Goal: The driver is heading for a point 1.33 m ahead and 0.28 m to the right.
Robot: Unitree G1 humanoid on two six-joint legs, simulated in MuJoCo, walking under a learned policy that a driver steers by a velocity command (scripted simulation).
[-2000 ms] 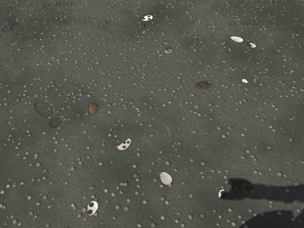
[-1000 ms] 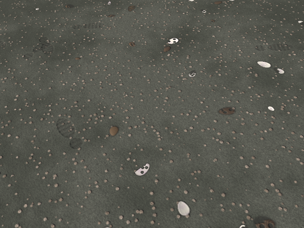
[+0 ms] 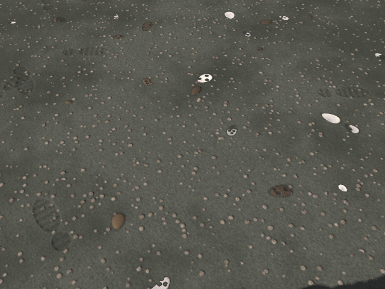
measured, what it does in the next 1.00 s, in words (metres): walks ahead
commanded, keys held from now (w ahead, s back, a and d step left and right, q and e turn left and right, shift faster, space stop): no key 0.36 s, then w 0.64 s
